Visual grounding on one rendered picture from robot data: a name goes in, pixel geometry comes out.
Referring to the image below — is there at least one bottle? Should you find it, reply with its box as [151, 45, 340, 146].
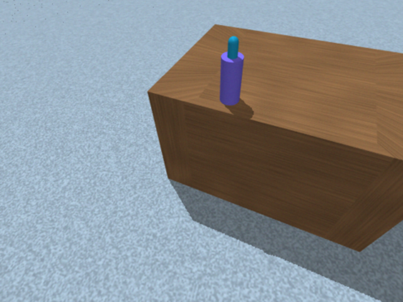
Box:
[220, 36, 244, 106]

